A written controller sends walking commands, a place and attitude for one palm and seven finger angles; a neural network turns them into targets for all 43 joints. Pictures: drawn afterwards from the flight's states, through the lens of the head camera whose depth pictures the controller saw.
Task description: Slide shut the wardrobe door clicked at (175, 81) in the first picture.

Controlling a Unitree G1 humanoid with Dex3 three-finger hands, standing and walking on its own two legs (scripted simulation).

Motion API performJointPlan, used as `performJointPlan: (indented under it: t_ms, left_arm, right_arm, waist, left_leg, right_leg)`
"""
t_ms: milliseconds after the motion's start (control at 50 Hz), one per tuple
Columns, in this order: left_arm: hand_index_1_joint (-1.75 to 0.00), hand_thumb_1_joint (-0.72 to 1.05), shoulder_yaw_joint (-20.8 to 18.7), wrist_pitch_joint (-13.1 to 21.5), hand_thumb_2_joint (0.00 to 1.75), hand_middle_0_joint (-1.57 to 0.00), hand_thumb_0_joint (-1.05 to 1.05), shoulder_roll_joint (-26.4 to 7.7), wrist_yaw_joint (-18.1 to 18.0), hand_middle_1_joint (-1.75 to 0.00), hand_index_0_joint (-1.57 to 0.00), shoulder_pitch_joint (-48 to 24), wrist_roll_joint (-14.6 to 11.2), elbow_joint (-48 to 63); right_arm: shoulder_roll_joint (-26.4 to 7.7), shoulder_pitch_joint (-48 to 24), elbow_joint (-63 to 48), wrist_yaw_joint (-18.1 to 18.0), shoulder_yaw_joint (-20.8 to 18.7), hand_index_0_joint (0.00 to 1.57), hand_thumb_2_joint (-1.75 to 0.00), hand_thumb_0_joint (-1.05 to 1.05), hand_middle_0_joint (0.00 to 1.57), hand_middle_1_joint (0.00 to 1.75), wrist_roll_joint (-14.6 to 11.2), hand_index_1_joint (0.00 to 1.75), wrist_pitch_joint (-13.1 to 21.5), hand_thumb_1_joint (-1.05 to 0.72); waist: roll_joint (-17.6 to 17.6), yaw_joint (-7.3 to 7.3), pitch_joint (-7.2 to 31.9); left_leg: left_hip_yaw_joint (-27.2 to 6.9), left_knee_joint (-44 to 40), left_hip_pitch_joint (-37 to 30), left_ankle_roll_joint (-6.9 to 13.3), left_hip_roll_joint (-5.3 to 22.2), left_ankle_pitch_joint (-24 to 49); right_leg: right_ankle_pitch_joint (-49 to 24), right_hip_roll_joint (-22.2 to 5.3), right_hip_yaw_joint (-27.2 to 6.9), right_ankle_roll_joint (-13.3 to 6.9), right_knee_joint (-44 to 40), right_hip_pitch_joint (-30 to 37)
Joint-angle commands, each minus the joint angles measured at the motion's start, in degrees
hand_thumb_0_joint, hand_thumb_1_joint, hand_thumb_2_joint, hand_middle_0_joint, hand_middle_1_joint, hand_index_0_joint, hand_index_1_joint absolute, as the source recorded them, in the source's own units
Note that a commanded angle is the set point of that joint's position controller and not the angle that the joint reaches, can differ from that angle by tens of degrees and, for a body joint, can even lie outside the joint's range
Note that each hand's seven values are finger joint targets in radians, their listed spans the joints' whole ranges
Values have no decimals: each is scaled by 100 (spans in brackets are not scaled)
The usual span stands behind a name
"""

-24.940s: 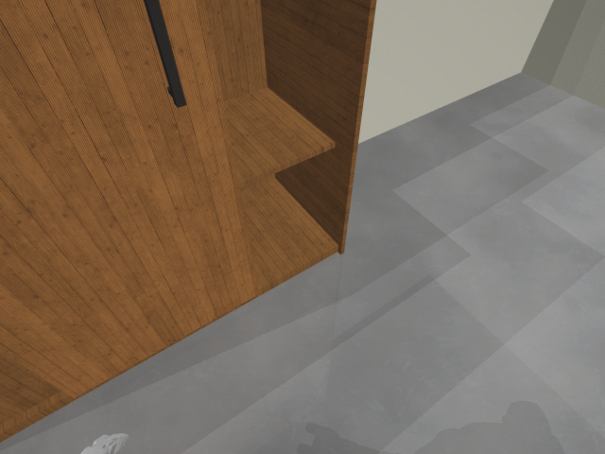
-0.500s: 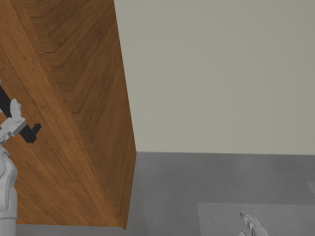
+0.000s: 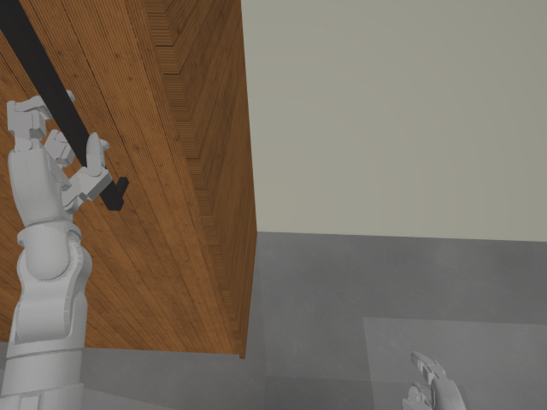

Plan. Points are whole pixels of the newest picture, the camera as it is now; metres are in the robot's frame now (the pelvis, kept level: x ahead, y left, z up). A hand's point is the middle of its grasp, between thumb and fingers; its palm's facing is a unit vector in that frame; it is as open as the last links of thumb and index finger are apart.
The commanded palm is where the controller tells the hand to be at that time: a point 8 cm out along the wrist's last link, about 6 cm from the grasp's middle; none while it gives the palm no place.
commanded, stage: stop walking and hold the door there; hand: left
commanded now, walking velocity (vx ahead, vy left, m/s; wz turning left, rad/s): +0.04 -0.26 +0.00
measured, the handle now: (69, 100) +0.37 +0.27 +0.27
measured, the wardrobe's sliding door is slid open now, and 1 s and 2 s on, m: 0.00 0.00 0.00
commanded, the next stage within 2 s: loosen the grip on the handle in 1.12 s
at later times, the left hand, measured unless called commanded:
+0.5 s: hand (94, 168) +0.33 +0.24 +0.21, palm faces +0.28 -0.96 -0.05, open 7.3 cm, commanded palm +0.30 +0.26 +0.19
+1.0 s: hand (98, 168) +0.33 +0.24 +0.21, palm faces +0.46 -0.87 -0.17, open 7.4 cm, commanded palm +0.29 +0.26 +0.19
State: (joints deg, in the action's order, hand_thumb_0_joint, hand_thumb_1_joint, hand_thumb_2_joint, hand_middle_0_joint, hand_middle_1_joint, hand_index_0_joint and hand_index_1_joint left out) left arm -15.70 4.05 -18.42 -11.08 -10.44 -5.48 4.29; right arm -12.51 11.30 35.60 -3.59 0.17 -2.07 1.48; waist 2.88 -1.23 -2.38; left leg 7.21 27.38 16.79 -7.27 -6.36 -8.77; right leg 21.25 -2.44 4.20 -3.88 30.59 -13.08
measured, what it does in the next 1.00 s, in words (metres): steps on the spot: left foot, then right foot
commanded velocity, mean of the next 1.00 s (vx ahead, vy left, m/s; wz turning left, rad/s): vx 0.00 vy -0.06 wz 0.00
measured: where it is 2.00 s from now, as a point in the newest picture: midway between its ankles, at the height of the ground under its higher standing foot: outside the picture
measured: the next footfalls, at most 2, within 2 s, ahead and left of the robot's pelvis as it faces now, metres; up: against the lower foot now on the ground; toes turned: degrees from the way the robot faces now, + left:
left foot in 0.10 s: +0.07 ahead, +0.09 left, +0.00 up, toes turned -4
right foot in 0.68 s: +0.05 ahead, -0.08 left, +0.00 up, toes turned -4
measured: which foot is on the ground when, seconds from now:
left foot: up 0.00-0.08, down 0.10-1.00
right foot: down 0.00-0.08, up 0.10-0.66, down 0.68-1.00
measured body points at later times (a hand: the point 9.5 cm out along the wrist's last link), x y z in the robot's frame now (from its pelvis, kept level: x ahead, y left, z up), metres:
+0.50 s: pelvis +0.00 +0.05 +0.02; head +0.01 +0.07 +0.46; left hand +0.31 +0.29 +0.22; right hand +0.16 -0.16 -0.07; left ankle +0.03 +0.10 -0.74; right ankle +0.00 -0.10 -0.69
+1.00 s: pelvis +0.02 -0.01 +0.00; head -0.01 -0.03 +0.45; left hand +0.30 +0.28 +0.22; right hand +0.16 -0.27 -0.09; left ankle +0.03 +0.10 -0.74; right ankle +0.01 -0.08 -0.74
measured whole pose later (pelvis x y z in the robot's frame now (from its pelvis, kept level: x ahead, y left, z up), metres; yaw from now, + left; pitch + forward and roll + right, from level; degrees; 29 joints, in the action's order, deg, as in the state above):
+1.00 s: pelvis +0.02 -0.01 +0.00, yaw -5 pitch +0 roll +0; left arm -20.9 5.5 -20.1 -10.7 -1.5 -5.7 2.0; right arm -15.0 11.0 38.9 -5.1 1.4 -2.3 0.2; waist 3.3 -0.4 4.1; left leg -2.3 24.4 11.9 0.7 -1.2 -12.3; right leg 11.3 5.0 0.7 -4.2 21.0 -9.6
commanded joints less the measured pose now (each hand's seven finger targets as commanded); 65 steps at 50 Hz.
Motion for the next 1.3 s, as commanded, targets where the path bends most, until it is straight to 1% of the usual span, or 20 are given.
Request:
performJointPlan:
  t_ms: [0, 20, 40, 60, 80, 100, 120, 140, 180, 260, 440, 600, 700, 740, 860, 1180, 1200, 1220, 1240, 1280]
  left_arm:
    - [-140, 90, 659, 518, 90, -45, 0, -496, 451, -140, -45, -1533, 217, 1403]
    - [-140, 90, 463, 553, 90, -45, 0, -791, 451, -140, -45, -2218, 226, 1852]
    - [-140, 90, 557, 532, 90, -45, 0, -643, 468, -140, -45, -2250, 236, 1696]
    - [-140, 90, -90, 546, 90, -45, 0, -1278, 445, -140, -45, -2120, 224, 1726]
    - [-140, 90, 641, 579, 90, -45, 0, -585, 499, -140, -45, -2451, 149, 2306]
    - [-140, 90, 655, 637, 90, -45, 0, -545, 468, -140, -45, -2460, 167, 2231]
    - [-140, 90, 870, 623, 90, -45, 0, -288, 513, -140, -45, -2133, 107, 1951]
    - [-140, 90, 334, 640, 90, -45, 0, -892, 481, -140, -45, -2125, 95, 2110]
    - [-140, 90, 477, 665, 90, -45, 0, -753, 455, -140, -45, -2102, 201, 2059]
    - [-140, 90, 1342, 489, 90, -45, 0, 4, 545, -140, -45, -1860, 287, 1985]
    - [-140, 90, 1103, 339, 90, -45, 0, -342, 445, -140, -45, -1630, 295, 2102]
    - [-140, 90, 551, 427, 90, -45, 0, -790, 357, -140, -45, -1115, 269, 1916]
    - [-140, 90, 20, 508, 90, -45, 0, -1095, 292, -140, -45, -877, 199, 1580]
    - [-140, 90, 78, 503, 90, -45, 0, -961, 296, -140, -45, -668, 163, 1422]
    - [-140, 90, -220, 489, 90, -45, 0, -1179, 255, -140, -45, -407, 158, 1114]
    - [-140, 90, -463, 540, 90, -45, 0, -1434, 242, -140, -45, -144, 162, 533]
    - [-140, 90, -4062, 873, 90, -45, 0, -6532, 289, -140, -45, -5987, 1067, 1439]
    - [-140, 78, -1458, 68, 84, -45, 0, -2349, 679, -140, -45, -3722, 711, -2127]
    - [-140, 66, -1650, 270, 78, -45, 0, -2177, 707, -140, -45, -3137, 188, -602]
    - [-140, 42, -1048, 428, 67, -45, 0, -871, 877, -140, -45, -1764, -506, 34]
  right_arm:
    - [-708, -751, -685, 77, -138, 20, -90, 0, 20, 30, -47, 30, 87, -90]
    - [-469, -766, -609, 130, -39, 20, -90, 0, 20, 30, 105, 30, 69, -90]
    - [-484, -626, -376, 83, 14, 20, -90, 0, 20, 30, 141, 30, 44, -90]
    - [-1048, -579, -398, 8, -248, 20, -90, 0, 20, 30, 76, 30, 39, -90]
    - [-879, -852, -642, 51, -209, 20, -90, 0, 20, 30, 70, 30, 92, -90]
    - [-681, -1021, -635, 69, -124, 20, -90, 0, 20, 30, 60, 30, 181, -90]
    - [-451, -971, -534, 63, -22, 20, -90, 0, 20, 30, 105, 30, 251, -90]
    - [-592, -997, -473, 60, -68, 20, -90, 0, 20, 30, 128, 30, 277, -90]
    - [-572, -971, -384, 63, -71, 20, -90, 0, 20, 30, 135, 30, 324, -90]
    - [-477, -930, -455, 81, 42, 20, -90, 0, 20, 30, 76, 30, 322, -90]
    - [-438, -855, -449, -37, 109, 20, -90, 0, 20, 30, 108, 30, 405, -90]
    - [-488, -990, -558, -39, 148, 20, -90, 0, 20, 30, 125, 30, 388, -90]
    - [-588, -1029, -594, -114, 99, 20, -90, 0, 20, 30, 142, 30, 255, -90]
    - [-640, -983, -615, -112, 10, 20, -90, 0, 20, 30, 40, 30, 223, -90]
    - [-687, -891, -626, -149, -11, 20, -90, 0, 20, 30, -20, 30, 175, -90]
    - [-827, -745, -563, -188, -88, 20, -90, 0, 20, 30, -53, 30, 211, -90]
    - [-1005, -21, -626, -79, -330, 20, -90, 0, 20, 30, -49, 30, 422, -90]
    - [-797, -763, -469, -35, -393, 20, -90, 0, 20, 30, 708, 30, 863, -90]
    - [-950, -546, -570, -17, -501, 20, -90, 0, 20, 30, 334, 30, 992, -90]
    - [-862, -706, -538, -63, -323, 20, -90, 0, 20, 30, 90, 30, 951, -90]
  waist:
    - [-1432, 162, 868]
    - [-498, 322, 791]
    - [377, 518, 1016]
    - [1678, 446, 1214]
    - [2180, 393, 1221]
    - [1579, 322, 1240]
    - [1031, 311, 1300]
    - [510, 249, 1524]
    - [-123, 209, 1440]
    - [707, 208, 1231]
    - [952, 209, 1378]
    - [538, 120, 1562]
    - [291, 180, 1469]
    - [-672, 174, 1551]
    - [19, 166, 1598]
    - [-281, 126, 1096]
    - [-2179, -31, -638]
    - [-1164, 222, 1751]
    - [-777, -205, 2539]
    - [1645, -325, 2588]
  left_leg:
    - [-2231, 3673, 149, 982, 953, -2275]
    - [-2454, 2200, 11, 1093, 1317, -2239]
    - [-1898, -87, -744, 644, 1030, -1199]
    - [-3022, -1485, -1182, 499, 1643, -1223]
    - [-4394, -1759, -1523, 519, 2117, -771]
    - [-3911, -1627, -1650, 959, 2167, -611]
    - [-4040, -1626, -1785, 671, 2158, 78]
    - [-3961, -1529, -2020, 341, 2213, 691]
    - [-3150, -1387, -2130, 199, 2104, 1045]
    - [-2131, -1686, -1769, 566, 1758, -216]
    - [-1999, -1674, -2520, 549, 1756, 1123]
    - [-1545, -1020, -1928, 590, 1554, 2038]
    - [-1431, -853, -848, 491, 1255, 1001]
    - [-1349, -501, -890, 755, 1188, 820]
    - [-1302, -400, -883, 884, 1178, 1034]
    - [-1295, -383, -670, 979, 1099, 518]
    - [-626, 300, 288, 1159, 923, 322]
    - [-393, 131, 39, 1009, 349, 1462]
    - [-433, 11, -416, 822, 491, 1661]
    - [-646, -136, -1847, 520, 529, 1668]
  right_leg:
    - [-2010, -1939, -1833, -973, -708, -612]
    - [-1538, -1868, -1447, -640, -282, -920]
    - [-614, -966, -449, -3, 825, -1146]
    - [797, 392, -89, 312, 2150, -1713]
    - [1173, 713, -592, 294, 2737, -2065]
    - [743, 521, -923, 311, 2845, -1941]
    - [652, 394, -933, 376, 2899, -2073]
    - [533, 362, -1024, 414, 2927, -1984]
    - [-5, 336, -1000, 441, 2620, -1725]
    - [-579, 415, -671, 487, 2159, -1343]
    - [-195, 447, -476, 472, 879, -1133]
    - [-1215, 351, -416, 340, -1191, 280]
    - [-2251, -169, -947, 147, -1124, 774]
    - [-2298, -248, -1179, 125, -1291, 709]
    - [-2518, -349, -1193, 150, -1181, 690]
    - [-1560, -382, -1263, 250, -1472, 301]
    - [-2309, -140, -1274, 1291, -2345, -718]
    - [-5168, -277, -901, 515, -467, 1094]
    - [-5309, -125, -583, 308, 94, 1225]
    - [-2209, 316, -137, 143, -452, 29]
